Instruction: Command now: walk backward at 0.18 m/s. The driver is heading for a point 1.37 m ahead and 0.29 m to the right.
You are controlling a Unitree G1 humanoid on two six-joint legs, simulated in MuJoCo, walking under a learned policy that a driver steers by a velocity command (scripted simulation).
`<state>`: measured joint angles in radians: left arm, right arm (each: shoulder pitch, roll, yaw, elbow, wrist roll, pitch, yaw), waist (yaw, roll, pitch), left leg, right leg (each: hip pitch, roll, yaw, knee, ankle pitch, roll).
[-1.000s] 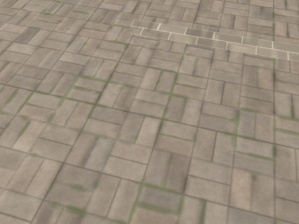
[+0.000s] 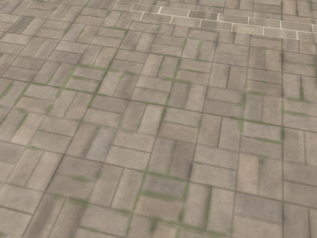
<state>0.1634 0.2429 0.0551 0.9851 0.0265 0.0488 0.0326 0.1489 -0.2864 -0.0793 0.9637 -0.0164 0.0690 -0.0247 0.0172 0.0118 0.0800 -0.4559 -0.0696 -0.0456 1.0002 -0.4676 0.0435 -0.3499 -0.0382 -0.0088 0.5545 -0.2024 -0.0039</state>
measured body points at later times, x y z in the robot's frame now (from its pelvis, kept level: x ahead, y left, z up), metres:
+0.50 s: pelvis -0.07 +0.03 +0.01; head -0.06 +0.03 +0.46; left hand -0.04 +0.29 -0.14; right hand +0.00 -0.22 -0.13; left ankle -0.07 +0.11 -0.73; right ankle -0.09 -0.11 -0.73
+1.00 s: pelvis +0.04 -0.02 +0.01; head +0.06 -0.04 +0.46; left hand -0.06 +0.21 -0.12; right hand +0.24 -0.25 -0.10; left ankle +0.21 +0.16 -0.67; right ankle -0.08 -0.10 -0.73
